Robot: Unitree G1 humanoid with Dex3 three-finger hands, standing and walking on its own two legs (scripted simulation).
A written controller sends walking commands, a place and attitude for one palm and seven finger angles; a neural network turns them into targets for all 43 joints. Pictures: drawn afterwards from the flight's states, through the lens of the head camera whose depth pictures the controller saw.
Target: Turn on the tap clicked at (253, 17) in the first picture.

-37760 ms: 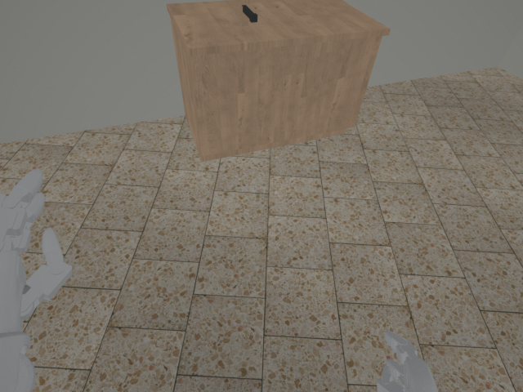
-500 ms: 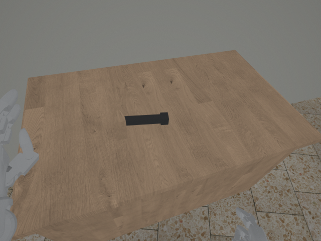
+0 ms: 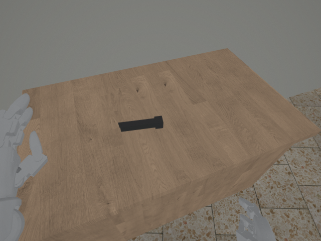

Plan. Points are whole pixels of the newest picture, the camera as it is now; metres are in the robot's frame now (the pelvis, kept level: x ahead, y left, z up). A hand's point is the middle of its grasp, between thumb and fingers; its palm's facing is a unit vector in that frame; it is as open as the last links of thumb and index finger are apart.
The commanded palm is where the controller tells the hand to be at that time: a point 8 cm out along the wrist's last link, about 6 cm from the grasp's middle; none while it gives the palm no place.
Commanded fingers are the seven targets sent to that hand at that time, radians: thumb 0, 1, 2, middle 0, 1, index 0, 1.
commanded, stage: look again from close up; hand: left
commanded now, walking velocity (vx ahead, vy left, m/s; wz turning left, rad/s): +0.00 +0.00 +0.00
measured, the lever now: (158, 122) +0.45 +0.05 +0.00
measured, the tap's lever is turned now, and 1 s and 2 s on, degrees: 79 79 79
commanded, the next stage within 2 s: shuffle to correct the standing spot in 0.04 s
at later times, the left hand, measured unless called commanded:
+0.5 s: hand (36, 161) +0.22 +0.25 +0.16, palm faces +0.39 -0.86 -0.32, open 7.5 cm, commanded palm +0.15 +0.27 +0.17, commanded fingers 0.00 0.90 0.90 -0.20 -0.30 -0.20 -0.30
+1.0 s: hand (74, 159) +0.23 +0.18 +0.16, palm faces +0.33 -0.88 -0.35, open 7.5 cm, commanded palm +0.16 +0.23 +0.17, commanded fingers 0.00 0.90 0.90 -0.20 -0.30 -0.20 -0.30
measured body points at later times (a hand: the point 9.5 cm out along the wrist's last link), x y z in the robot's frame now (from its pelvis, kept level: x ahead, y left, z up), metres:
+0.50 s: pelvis -0.01 -0.01 +0.00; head +0.02 +0.02 +0.45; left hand +0.19 +0.29 +0.18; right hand +0.19 -0.20 -0.06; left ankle +0.00 +0.10 -0.74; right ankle +0.03 -0.12 -0.74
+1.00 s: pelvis +0.00 -0.06 +0.00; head +0.03 -0.04 +0.44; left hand +0.20 +0.23 +0.18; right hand +0.16 -0.30 -0.08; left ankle +0.00 +0.10 -0.74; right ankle +0.03 -0.12 -0.74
